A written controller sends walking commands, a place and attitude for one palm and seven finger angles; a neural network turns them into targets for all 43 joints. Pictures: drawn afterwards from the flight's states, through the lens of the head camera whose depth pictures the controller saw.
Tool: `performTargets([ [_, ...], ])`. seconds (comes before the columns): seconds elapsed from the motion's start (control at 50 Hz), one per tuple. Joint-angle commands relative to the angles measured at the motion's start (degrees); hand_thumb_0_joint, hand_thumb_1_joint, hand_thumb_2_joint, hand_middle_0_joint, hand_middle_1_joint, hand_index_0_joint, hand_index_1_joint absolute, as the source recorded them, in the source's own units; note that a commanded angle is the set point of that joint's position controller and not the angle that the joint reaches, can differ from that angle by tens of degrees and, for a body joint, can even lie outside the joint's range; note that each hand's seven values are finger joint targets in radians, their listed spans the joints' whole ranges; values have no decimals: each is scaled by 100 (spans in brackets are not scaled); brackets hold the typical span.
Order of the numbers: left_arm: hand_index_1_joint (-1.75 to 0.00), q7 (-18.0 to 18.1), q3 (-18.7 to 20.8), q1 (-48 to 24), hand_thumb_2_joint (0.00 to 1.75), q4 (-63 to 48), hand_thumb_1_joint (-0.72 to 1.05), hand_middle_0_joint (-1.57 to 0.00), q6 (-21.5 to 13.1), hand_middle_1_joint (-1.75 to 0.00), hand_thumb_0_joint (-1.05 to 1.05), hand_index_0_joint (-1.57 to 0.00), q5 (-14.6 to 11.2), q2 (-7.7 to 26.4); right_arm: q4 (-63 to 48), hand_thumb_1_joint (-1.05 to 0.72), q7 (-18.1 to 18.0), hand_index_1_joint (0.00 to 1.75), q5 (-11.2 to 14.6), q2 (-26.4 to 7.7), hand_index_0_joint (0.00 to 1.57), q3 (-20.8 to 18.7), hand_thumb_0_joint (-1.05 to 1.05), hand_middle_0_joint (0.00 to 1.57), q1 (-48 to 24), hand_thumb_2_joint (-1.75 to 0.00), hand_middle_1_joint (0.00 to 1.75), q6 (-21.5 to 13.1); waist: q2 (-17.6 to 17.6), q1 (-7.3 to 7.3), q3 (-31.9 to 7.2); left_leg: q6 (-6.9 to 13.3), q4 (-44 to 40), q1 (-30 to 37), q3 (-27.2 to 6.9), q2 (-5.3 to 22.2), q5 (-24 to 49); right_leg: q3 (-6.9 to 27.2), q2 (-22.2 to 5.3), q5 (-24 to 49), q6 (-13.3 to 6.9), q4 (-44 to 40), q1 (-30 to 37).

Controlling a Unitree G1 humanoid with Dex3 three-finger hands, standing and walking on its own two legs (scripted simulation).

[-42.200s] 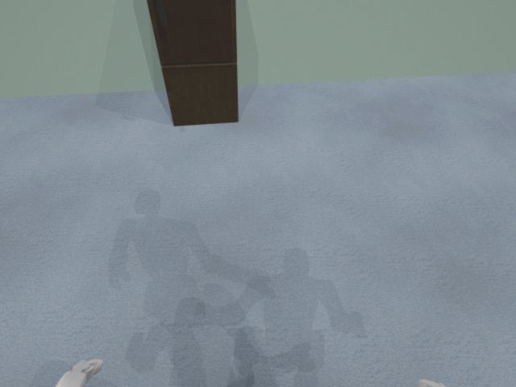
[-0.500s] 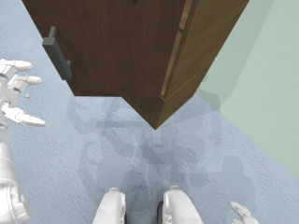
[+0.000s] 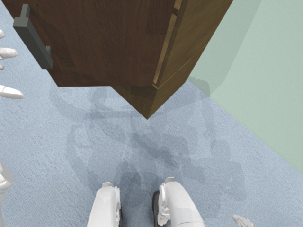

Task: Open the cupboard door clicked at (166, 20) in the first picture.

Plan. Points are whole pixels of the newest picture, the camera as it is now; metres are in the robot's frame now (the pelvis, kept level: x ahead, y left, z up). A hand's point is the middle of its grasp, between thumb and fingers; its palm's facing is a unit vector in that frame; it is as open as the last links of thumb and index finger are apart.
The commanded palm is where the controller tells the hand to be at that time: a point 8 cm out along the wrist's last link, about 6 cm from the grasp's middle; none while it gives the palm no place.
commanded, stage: move the hooked fingers beside the handle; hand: left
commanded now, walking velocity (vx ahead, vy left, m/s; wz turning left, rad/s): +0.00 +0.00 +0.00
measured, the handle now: (37, 39) +0.56 +0.26 +0.05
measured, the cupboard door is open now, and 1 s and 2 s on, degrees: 48 48 48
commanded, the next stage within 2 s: slide the fingers in behind the handle in 1.04 s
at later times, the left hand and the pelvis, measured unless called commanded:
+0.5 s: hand out of the picture +0.50 +0.33 +0.05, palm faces +0.06 -1.00 -0.02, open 14.0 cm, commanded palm +0.49 +0.36 +0.05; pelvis +0.00 +0.00 -0.01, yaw -1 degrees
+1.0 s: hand out of the picture +0.50 +0.33 +0.06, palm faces +0.06 -1.00 -0.02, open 14.0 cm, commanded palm +0.49 +0.35 +0.05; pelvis +0.01 +0.01 +0.00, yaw -1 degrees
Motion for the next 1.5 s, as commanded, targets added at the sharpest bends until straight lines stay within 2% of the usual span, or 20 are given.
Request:
performTargets([
  [0.0,-120,86,498,-2346,30,-1316,-50,-30,-550,-120,0,-30,-171,2463,-214,-90,-41,30,-42,-1228,20,-411,0,20,982,-90,30,-84,1450,107,-3273,-123,-892,2549,-532,-81,2615,191,276,1064,-193,-518,1107],
  [0.08,-120,-113,230,-2364,30,-728,-50,-30,-325,-120,0,-30,-148,2287,-198,-90,-51,30,-4,-1237,20,-346,0,20,1031,-90,30,-18,1237,-84,-2993,-21,-805,2192,-483,-86,2382,218,295,1058,-162,-555,1059],
  [0.16,-120,-237,122,-2538,30,-505,-50,-30,-33,-120,0,-30,-9,2461,-214,-90,-84,30,23,-1274,20,-292,0,20,1101,-90,30,59,1244,-171,-2870,12,-771,1977,-488,-71,2244,202,280,1002,-121,-584,931],
  [0.2,-120,-214,232,-2874,30,-684,-50,-30,-85,-120,0,-30,15,2691,-204,-90,-105,30,2,-1304,20,-284,0,20,1162,-90,30,79,1347,-192,-3106,-14,-718,2161,-567,-43,2437,166,299,1033,-140,-500,787],
  [0.3,-120,-179,482,-2481,30,-907,-50,-30,-224,-120,0,-30,-31,2813,-218,-90,-17,30,-45,-1302,20,-335,0,20,1252,-90,30,105,1715,-8,-3606,-126,-687,2683,-635,-12,3090,121,320,1188,-176,-437,740],
  [0.4,-120,-177,446,-2397,30,-816,-50,-30,-2,-120,0,-30,30,2831,-275,-90,10,30,-13,-1292,20,-296,0,20,1220,-90,30,213,1494,-62,-3192,-50,-746,2355,-576,-9,2754,121,331,1134,-140,-515,819],
  [0.46,-120,-108,536,-2595,30,-1001,-50,-30,-34,-120,0,-30,36,2939,-267,-90,8,30,-21,-1276,20,-303,0,20,1216,-90,30,212,1482,-126,-3180,-14,-733,2253,-545,-13,2543,145,344,1066,-127,-556,863],
  [0.48,-120,-85,685,-2743,30,-1286,-50,-30,-149,-120,0,-30,30,3136,-245,-90,0,30,-46,-1284,20,-315,0,20,1224,-90,30,197,1727,-49,-3388,-52,-726,2471,-588,-7,2752,139,349,1114,-172,-493,853],
  [0.52,-120,-61,583,-2690,30,-1412,-50,-30,-257,-120,0,-30,26,2959,-202,-90,39,30,-51,-1268,20,-340,0,20,1235,-90,30,184,2017,-47,-3579,-140,-762,2917,-654,13,3048,108,355,1107,-181,-516,656],
  [0.62,-120,-181,254,-2455,30,-756,-50,-30,-76,-120,0,-30,-19,2487,-130,-90,34,30,-23,-1262,20,-309,0,20,1210,-90,30,223,1545,-228,-2914,-85,-802,2600,-657,19,2695,63,363,988,-152,-619,531],
  [0.68,-120,-271,93,-2282,30,-604,-50,-30,82,-120,0,-30,-17,2338,-233,-90,3,30,5,-1255,20,-288,0,20,1213,-90,30,240,1601,-161,-2879,-68,-829,2527,-630,-17,2760,62,345,1057,-173,-600,580],
  [0.8,-120,-123,373,-2548,30,-1373,-50,-30,-252,-120,0,-30,-78,2578,-205,-90,31,30,-62,-1264,20,-361,0,20,1265,-90,30,245,1900,-72,-3495,-248,-764,3194,-767,51,3566,20,352,1194,-183,-493,437],
  [0.9,-120,-18,375,-2399,30,-1484,-50,-30,-294,-120,0,-30,-89,2424,-166,-90,82,30,-59,-1223,20,-396,0,20,1243,-90,30,262,2045,-23,-3532,-309,-817,3508,-799,64,3918,13,349,1228,-179,-567,449],
  [0.98,-120,-12,179,-2321,30,-1046,-50,-30,-50,-120,0,-30,-33,2221,-204,-90,58,30,-32,-1191,20,-348,0,20,1204,-90,30,302,1611,-120,-3002,-167,-878,2928,-694,16,3244,22,344,1170,-163,-630,622],
  [1.1,-120,15,492,-2224,30,-1431,-50,-30,-283,-120,0,-30,-87,2550,-232,-90,61,30,-64,-1208,20,-393,0,20,1212,-90,30,246,1668,-8,-3445,-191,-848,3086,-667,28,3533,70,368,1392,-174,-611,907],
  [1.22,-120,-84,-60,-2298,30,-989,-50,-30,-252,-120,0,-30,-159,1840,-162,-90,51,30,-20,-1174,20,-361,0,20,1130,-90,30,248,1417,-189,-2829,-96,-925,2660,-597,-15,2651,83,356,1067,-156,-706,758],
  [1.26,-120,-78,89,-2119,30,-901,-50,-30,-177,-120,0,-30,-153,2030,-191,-90,24,30,-11,-1202,20,-364,0,20,1152,-90,30,243,1221,-121,-2951,-49,-913,2448,-544,-43,2538,134,347,1120,-145,-724,1004],
  [1.34,-120,43,-5,-2468,30,-1163,-50,-30,-251,-120,0,-30,-120,1965,-165,-90,27,30,-32,-1158,20,-355,0,20,1125,-90,30,224,1562,-111,-3056,-91,-889,2612,-570,-47,2562,129,330,1060,-162,-665,824],
  [1.42,-120,236,165,-2553,30,-1388,-50,-30,-432,-120,0,-30,-117,2109,-144,-90,16,30,-64,-1168,20,-371,0,20,1118,-90,30,202,1567,-90,-3266,-110,-876,2744,-592,-44,2716,142,325,1128,-175,-634,910],
  [1.48,-120,297,68,-2436,30,-1376,-50,-30,-429,-120,0,-30,-122,1922,-158,-90,45,30,-56,-1132,20,-367,0,20,1107,-90,30,192,1599,-77,-3262,-93,-884,2758,-557,-52,2747,147,329,1170,-180,-637,969],
])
